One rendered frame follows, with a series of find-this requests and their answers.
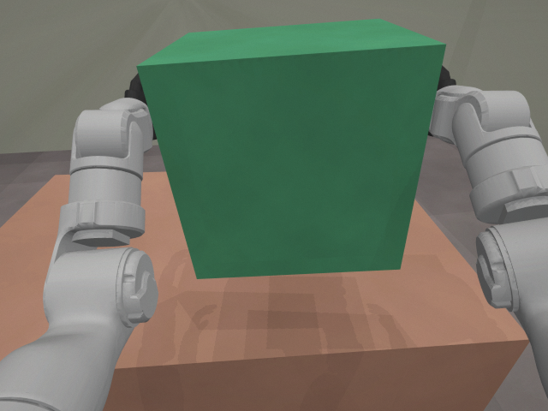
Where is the robot left hand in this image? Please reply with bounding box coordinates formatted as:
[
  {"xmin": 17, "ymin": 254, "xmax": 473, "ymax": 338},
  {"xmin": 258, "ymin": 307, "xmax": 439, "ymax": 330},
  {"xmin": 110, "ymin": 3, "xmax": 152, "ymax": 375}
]
[{"xmin": 124, "ymin": 73, "xmax": 157, "ymax": 140}]

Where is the pedestal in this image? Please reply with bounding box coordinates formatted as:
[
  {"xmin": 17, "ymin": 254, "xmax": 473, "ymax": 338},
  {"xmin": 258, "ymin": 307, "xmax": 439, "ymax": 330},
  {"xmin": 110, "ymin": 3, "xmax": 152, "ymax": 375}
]
[{"xmin": 0, "ymin": 171, "xmax": 529, "ymax": 411}]

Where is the robot right hand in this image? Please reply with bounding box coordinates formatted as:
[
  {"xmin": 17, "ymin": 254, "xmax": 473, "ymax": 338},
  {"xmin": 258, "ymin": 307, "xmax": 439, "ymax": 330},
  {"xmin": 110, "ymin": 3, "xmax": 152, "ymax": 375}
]
[{"xmin": 428, "ymin": 65, "xmax": 456, "ymax": 136}]

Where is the carton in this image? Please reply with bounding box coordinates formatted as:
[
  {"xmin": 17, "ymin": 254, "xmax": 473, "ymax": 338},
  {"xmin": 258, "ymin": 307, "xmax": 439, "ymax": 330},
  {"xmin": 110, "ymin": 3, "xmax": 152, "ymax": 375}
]
[{"xmin": 136, "ymin": 19, "xmax": 446, "ymax": 279}]

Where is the left robot forearm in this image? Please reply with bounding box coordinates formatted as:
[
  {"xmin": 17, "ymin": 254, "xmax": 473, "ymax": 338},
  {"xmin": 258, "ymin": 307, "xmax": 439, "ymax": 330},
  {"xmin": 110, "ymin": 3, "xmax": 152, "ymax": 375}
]
[{"xmin": 43, "ymin": 98, "xmax": 153, "ymax": 323}]

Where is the right robot forearm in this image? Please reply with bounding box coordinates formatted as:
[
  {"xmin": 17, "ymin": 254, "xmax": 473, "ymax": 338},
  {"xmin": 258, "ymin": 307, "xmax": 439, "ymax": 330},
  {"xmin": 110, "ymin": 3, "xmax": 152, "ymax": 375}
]
[{"xmin": 429, "ymin": 86, "xmax": 548, "ymax": 224}]

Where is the robot right upper arm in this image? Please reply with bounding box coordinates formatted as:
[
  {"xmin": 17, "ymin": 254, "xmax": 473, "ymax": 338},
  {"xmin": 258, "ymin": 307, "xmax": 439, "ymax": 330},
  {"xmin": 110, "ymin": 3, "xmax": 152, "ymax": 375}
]
[{"xmin": 476, "ymin": 217, "xmax": 548, "ymax": 398}]

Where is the robot left upper arm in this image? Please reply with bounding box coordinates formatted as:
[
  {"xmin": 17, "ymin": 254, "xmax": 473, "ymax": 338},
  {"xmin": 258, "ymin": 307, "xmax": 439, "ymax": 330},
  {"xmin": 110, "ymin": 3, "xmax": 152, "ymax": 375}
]
[{"xmin": 0, "ymin": 247, "xmax": 158, "ymax": 411}]

